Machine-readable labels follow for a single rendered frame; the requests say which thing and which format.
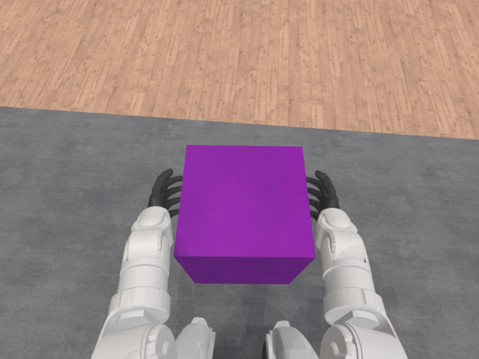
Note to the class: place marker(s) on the robot right thigh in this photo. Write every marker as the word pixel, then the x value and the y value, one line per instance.
pixel 288 343

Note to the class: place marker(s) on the left robot hand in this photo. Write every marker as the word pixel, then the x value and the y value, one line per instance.
pixel 160 193

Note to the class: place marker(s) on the robot right upper arm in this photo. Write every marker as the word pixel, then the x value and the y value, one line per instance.
pixel 347 341

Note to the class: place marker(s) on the robot right shin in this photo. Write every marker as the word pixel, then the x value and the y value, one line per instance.
pixel 282 324

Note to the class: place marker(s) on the carton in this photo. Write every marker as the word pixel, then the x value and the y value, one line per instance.
pixel 244 215

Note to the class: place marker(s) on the robot left upper arm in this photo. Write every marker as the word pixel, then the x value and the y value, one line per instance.
pixel 149 341

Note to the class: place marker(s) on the robot left forearm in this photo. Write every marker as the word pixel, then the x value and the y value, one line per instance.
pixel 143 286

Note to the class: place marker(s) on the right robot hand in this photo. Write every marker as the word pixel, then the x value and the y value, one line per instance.
pixel 326 194

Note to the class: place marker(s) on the robot right forearm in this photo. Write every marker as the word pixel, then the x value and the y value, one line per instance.
pixel 350 294

